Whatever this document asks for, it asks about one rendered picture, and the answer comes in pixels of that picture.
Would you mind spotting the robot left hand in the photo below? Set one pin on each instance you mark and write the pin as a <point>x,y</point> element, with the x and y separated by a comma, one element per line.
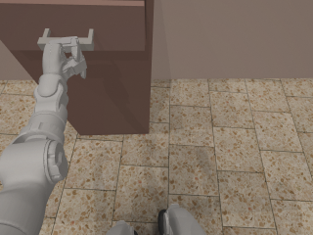
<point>54,59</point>

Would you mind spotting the cabinet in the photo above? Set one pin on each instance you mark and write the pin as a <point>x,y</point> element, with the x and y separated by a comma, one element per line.
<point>115,96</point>

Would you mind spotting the drawer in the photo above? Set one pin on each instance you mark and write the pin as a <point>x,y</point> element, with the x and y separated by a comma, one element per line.
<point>119,25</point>

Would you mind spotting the left robot thigh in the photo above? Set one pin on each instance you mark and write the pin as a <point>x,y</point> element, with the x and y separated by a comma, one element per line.
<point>121,229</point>

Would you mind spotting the robot right foot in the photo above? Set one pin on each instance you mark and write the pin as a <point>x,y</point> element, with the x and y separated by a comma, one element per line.
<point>160,222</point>

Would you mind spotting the handle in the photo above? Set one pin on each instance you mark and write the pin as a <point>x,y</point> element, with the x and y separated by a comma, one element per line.
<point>86,43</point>

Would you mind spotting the robot left forearm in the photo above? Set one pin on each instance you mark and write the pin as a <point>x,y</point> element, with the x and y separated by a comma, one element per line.
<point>49,117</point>

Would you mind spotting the left robot upper arm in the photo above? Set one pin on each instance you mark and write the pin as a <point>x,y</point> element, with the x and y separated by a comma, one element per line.
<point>29,172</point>

